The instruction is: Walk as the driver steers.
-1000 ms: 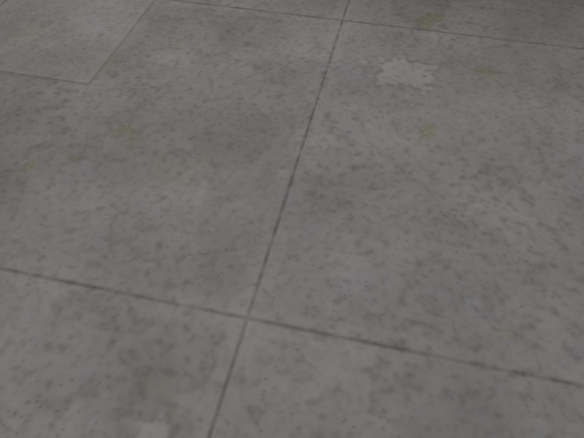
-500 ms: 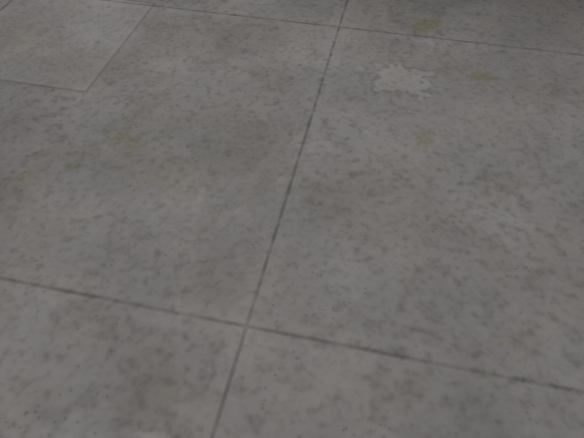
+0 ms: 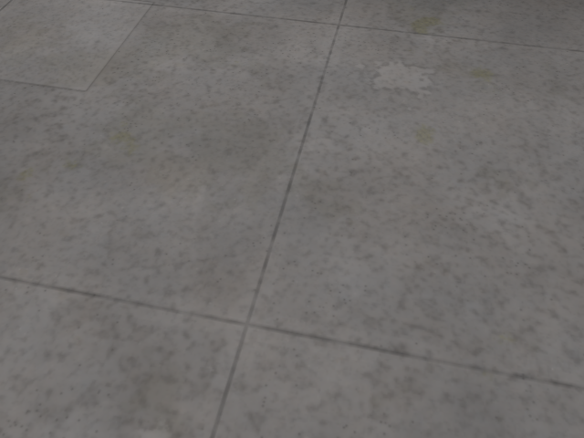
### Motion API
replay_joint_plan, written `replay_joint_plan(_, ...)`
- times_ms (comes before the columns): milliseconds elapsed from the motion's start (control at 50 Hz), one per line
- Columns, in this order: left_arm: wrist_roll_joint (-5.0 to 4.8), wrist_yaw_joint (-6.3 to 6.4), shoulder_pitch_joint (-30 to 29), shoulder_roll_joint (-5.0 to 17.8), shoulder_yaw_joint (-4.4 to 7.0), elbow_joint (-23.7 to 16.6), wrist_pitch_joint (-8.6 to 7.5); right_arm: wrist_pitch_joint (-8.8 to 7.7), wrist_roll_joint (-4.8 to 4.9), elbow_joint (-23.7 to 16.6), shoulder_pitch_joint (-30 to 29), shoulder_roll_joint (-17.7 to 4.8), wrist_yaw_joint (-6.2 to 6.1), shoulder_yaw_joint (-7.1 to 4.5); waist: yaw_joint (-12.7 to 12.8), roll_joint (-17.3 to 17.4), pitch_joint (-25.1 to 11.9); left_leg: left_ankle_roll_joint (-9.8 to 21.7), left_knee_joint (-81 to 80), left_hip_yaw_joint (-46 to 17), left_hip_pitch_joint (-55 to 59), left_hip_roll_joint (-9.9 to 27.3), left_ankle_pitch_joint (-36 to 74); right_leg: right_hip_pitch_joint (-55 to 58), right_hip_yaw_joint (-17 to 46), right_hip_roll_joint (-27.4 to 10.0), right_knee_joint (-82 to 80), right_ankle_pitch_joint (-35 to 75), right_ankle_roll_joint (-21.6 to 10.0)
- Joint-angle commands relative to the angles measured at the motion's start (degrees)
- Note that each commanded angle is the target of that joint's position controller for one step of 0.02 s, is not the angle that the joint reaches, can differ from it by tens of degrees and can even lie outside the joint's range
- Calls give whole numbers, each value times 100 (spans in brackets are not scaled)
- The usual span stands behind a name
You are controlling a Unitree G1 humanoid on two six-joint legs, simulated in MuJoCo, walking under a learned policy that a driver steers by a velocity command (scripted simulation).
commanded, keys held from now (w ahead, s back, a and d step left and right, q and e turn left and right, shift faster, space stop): no key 1.00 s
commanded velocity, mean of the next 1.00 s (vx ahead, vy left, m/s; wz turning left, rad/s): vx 0.00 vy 0.00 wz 0.00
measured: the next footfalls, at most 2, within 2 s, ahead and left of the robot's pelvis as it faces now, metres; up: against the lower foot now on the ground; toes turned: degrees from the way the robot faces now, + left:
right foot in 1.68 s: +0.14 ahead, -0.14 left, +0.00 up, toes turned -2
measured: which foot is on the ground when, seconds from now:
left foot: down 0.00-1.00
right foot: down 0.00-1.00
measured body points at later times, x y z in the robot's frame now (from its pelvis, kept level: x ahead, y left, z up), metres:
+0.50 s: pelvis +0.00 +0.00 +0.00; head +0.02 +0.00 +0.45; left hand +0.06 +0.25 -0.15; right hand -0.02 -0.23 -0.16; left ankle -0.05 +0.12 -0.74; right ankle +0.04 -0.12 -0.74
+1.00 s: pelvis +0.01 +0.01 +0.00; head +0.02 +0.01 +0.45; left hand +0.06 +0.25 -0.15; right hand -0.03 -0.22 -0.15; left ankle -0.05 +0.12 -0.74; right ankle +0.04 -0.12 -0.74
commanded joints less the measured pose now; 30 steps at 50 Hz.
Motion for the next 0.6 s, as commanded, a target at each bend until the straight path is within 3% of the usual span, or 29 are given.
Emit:
replay_joint_plan(20, -2, 17, 7, 573, 89, -188, -44, -31, 0, -77, 473, -487, -16, -75, 4, 11, -2, 87, -654, -67, -813, 109, 528, 616, 129, -174, -368, 752, -202)
replay_joint_plan(600, -18, 43, 172, 517, 74, -72, -28, -64, 9, -121, 846, -376, -21, -66, 17, 40, 39, 103, -713, -58, -816, 121, 660, 632, 118, -167, -354, 906, -177)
